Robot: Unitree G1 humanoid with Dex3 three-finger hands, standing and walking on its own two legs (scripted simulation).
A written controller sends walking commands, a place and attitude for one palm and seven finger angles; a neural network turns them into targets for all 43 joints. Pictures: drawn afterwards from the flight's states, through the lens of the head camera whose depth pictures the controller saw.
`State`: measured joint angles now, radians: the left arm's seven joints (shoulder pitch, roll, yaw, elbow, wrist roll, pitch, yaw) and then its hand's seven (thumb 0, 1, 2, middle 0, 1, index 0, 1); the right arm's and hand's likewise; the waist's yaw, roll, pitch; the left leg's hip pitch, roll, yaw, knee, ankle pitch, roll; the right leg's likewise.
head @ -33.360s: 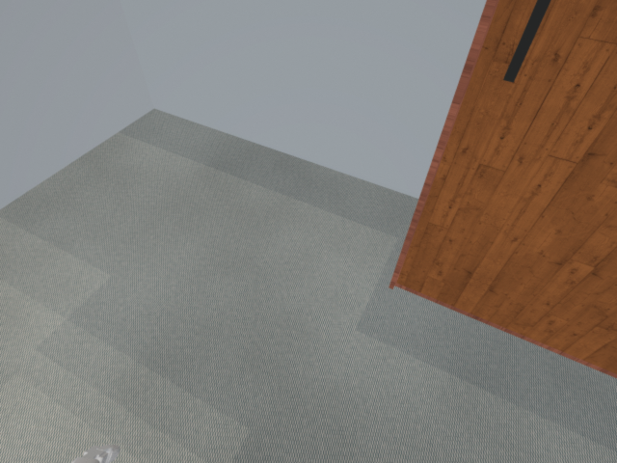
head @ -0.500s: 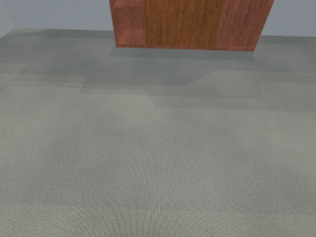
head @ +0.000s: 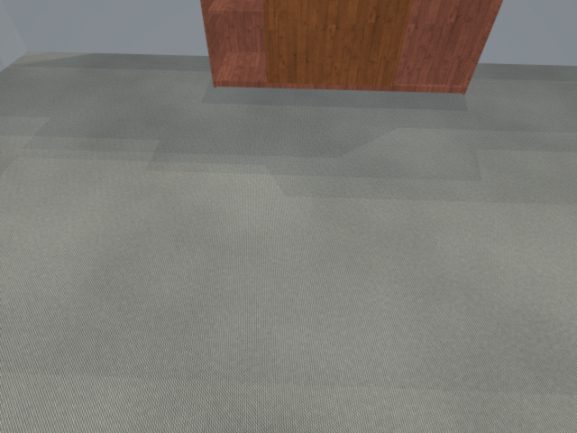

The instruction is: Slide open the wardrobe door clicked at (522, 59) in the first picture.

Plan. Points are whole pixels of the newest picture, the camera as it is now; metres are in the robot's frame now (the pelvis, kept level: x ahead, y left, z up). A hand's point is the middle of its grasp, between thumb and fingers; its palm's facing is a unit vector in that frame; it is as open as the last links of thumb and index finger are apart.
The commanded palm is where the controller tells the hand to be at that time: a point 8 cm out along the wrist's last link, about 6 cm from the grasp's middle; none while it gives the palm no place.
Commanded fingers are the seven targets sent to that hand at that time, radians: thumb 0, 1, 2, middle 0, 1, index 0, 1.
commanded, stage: look to check the result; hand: left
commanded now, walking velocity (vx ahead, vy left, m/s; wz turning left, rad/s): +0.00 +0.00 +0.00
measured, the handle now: out of the picture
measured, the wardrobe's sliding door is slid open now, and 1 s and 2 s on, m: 0.37 0.37 0.37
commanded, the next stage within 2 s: stand and wait in 1.48 s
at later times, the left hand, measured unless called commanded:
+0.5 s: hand out of the picture -0.04 +0.14 -0.18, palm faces +0.06 -0.99 -0.14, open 7.3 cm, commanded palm none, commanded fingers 0.00 0.90 0.90 -0.20 -0.30 -0.20 -0.30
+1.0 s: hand out of the picture -0.04 +0.14 -0.18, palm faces +0.06 -0.99 -0.14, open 7.3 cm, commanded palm none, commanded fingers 0.00 0.90 0.90 -0.20 -0.30 -0.20 -0.30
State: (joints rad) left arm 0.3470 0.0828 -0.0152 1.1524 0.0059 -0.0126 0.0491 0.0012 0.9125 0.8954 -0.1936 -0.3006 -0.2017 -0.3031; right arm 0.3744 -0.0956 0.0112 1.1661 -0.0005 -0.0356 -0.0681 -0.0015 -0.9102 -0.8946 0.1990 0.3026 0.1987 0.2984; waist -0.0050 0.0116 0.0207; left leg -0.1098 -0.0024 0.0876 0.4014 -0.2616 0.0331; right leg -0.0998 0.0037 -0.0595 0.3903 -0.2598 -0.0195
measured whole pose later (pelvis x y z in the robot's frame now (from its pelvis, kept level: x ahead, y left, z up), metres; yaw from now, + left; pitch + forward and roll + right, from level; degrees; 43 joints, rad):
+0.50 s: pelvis +0.00 +0.00 +0.00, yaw +0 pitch -2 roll +0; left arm 0.36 0.08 -0.01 1.15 0.01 -0.01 0.05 0.00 0.91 0.90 -0.19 -0.30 -0.20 -0.30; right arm 0.38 -0.09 0.01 1.17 0.00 -0.03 -0.07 0.00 -0.91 -0.89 0.20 0.30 0.20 0.30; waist -0.01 0.01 0.02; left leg -0.11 0.00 0.08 0.41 -0.26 0.03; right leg -0.09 0.01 -0.07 0.38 -0.26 -0.02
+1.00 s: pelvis +0.00 +0.00 +0.00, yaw +1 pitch -2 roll +0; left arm 0.35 0.08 -0.01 1.15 0.01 -0.01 0.05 0.00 0.91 0.90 -0.19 -0.30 -0.20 -0.30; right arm 0.38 -0.09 0.01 1.17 0.00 -0.04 -0.07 0.00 -0.91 -0.89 0.20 0.30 0.20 0.30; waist -0.01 0.01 0.02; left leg -0.11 -0.01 0.08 0.41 -0.26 0.04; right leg -0.09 0.00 -0.07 0.38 -0.26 -0.02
